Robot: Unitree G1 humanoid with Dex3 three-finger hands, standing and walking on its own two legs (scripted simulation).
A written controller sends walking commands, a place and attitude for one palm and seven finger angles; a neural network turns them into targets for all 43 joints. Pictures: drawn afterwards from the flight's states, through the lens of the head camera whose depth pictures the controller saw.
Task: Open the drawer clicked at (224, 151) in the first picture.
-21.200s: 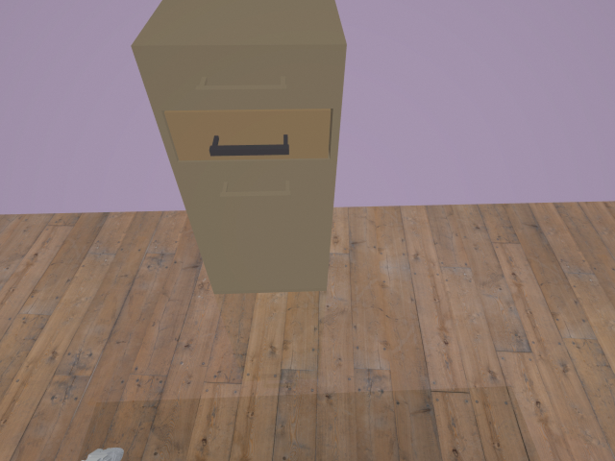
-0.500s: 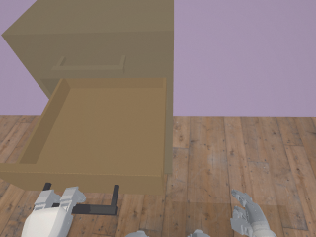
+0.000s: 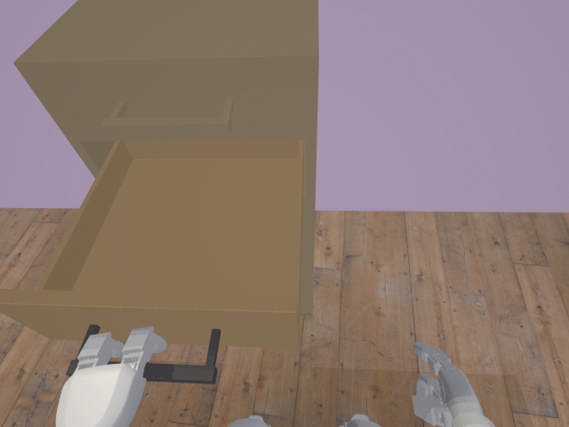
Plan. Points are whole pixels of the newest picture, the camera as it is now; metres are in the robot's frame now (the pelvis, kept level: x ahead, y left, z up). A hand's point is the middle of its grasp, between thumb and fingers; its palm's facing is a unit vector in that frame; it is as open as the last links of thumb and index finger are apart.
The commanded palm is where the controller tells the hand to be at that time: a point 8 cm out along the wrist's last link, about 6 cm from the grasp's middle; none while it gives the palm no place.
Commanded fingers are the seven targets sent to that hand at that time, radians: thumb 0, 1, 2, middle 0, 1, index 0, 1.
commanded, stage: lift the hand off the handle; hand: left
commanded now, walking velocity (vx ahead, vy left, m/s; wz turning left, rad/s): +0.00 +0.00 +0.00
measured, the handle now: (147, 354) +0.21 +0.21 +0.01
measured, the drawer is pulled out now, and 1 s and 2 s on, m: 0.30 0.30 0.30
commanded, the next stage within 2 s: draw the hand back to the body in 1.28 s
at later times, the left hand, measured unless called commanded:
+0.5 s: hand (114, 383) +0.16 +0.21 +0.06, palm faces +0.01 -0.14 -0.99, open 13.7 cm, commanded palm +0.14 +0.21 +0.12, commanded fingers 0.00 -0.50 0.30 -0.30 -1.20 -0.30 -1.20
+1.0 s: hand (74, 363) +0.17 +0.22 +0.13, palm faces +0.08 -0.15 -0.99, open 13.8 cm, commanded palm +0.14 +0.22 +0.19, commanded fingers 0.00 -0.50 0.30 -0.30 -1.20 -0.30 -1.20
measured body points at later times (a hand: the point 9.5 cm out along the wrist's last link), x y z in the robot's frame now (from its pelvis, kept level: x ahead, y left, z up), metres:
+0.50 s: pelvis +0.01 -0.01 +0.03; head +0.04 -0.04 +0.48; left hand +0.16 +0.22 +0.11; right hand +0.22 -0.22 -0.06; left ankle -0.02 +0.10 -0.67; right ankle +0.02 -0.10 -0.67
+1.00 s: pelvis +0.02 +0.01 +0.05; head +0.02 -0.03 +0.50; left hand +0.16 +0.23 +0.18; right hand +0.24 -0.19 -0.03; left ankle -0.02 +0.10 -0.67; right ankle +0.02 -0.10 -0.67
